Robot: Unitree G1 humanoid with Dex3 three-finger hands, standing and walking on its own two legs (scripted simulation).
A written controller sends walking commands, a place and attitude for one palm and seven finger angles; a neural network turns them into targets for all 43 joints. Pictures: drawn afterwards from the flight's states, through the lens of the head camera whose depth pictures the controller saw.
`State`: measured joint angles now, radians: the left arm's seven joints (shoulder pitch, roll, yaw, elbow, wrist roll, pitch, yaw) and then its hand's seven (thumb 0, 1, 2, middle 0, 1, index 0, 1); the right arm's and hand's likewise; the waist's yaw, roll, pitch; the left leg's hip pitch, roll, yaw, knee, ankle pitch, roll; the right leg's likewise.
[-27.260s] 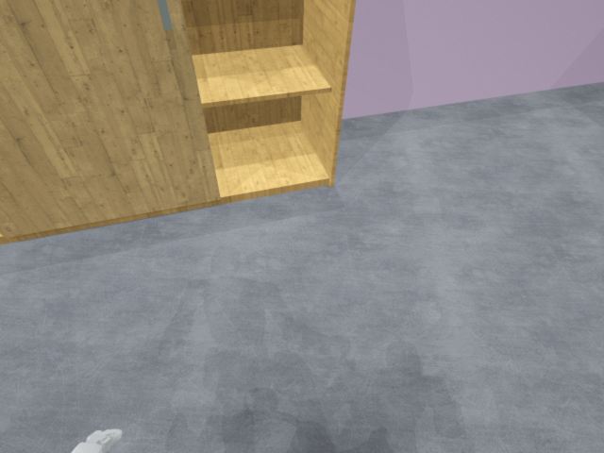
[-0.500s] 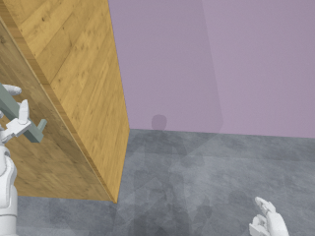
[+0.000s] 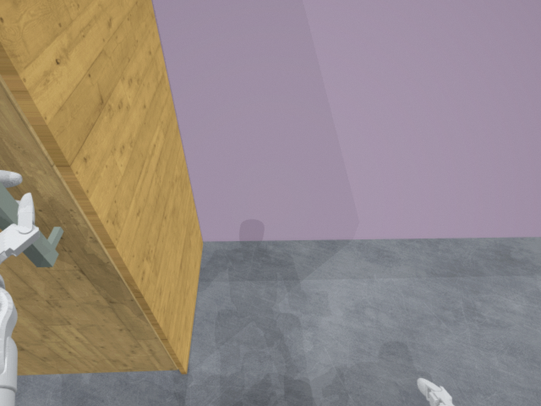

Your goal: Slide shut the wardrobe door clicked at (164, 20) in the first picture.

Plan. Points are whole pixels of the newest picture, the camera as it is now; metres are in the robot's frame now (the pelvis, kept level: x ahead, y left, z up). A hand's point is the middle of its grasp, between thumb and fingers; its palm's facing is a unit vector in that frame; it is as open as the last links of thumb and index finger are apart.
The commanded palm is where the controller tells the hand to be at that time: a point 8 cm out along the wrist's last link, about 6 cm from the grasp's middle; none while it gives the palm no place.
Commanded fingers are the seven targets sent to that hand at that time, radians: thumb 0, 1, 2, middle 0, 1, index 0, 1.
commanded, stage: stop walking and hold the door there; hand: left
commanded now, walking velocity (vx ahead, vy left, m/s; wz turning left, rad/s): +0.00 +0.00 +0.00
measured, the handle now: (10, 194) +0.32 +0.37 +0.16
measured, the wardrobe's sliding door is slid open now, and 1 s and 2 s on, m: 0.00 0.00 0.00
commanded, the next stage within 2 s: loosen the grip on the handle in 2.00 s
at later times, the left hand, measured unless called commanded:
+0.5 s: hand (23, 226) +0.29 +0.34 +0.14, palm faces +0.51 -0.82 -0.27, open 5.8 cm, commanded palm +0.24 +0.37 +0.14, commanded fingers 0.00 0.90 0.90 -0.45 -1.40 -0.45 -1.40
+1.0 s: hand (17, 229) +0.28 +0.34 +0.14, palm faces +0.25 -0.95 -0.17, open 5.9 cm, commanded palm +0.25 +0.39 +0.14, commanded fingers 0.00 0.90 0.90 -0.45 -1.40 -0.45 -1.40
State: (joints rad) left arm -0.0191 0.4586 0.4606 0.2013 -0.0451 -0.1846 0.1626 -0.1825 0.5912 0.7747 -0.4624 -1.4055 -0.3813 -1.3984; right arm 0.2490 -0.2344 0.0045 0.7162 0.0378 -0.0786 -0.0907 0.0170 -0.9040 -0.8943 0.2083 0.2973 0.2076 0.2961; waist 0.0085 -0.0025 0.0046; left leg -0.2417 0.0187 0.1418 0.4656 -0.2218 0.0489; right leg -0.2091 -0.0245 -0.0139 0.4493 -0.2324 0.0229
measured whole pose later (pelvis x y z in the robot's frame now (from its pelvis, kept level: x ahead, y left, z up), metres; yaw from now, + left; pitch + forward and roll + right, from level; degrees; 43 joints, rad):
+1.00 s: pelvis -0.09 +0.14 -0.01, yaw +5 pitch +0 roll +4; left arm -0.31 0.30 0.18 0.10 -0.06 -0.17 0.09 -0.10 0.62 0.79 -0.46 -1.41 -0.38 -1.40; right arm 0.17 -0.26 0.00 0.68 0.01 -0.04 -0.05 0.02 -0.91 -0.89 0.21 0.30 0.21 0.30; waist -0.05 -0.09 0.15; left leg -0.37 0.06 0.05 0.68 -0.35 -0.01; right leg -0.22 -0.30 -0.09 0.58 -0.34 0.14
